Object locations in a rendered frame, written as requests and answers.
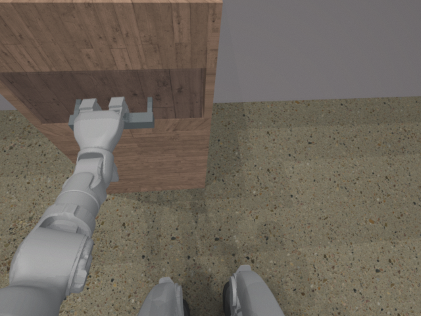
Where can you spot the drawer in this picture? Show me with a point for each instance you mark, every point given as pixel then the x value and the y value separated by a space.
pixel 51 96

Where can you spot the robot left forearm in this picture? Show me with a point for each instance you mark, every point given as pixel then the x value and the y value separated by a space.
pixel 79 202

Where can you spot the cabinet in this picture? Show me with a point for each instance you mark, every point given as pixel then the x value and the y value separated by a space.
pixel 75 35

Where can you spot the handle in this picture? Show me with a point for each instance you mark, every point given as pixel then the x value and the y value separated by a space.
pixel 131 120

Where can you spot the robot left upper arm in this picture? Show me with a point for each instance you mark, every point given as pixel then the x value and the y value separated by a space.
pixel 52 265

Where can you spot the left robot thigh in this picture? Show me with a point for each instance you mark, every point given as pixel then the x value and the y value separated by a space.
pixel 164 299

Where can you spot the right robot thigh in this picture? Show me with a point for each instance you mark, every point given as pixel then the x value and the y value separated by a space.
pixel 249 292

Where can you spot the left robot hand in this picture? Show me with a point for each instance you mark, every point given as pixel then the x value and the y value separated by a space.
pixel 96 128

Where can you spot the robot thigh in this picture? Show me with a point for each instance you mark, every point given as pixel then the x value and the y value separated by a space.
pixel 164 299
pixel 249 292

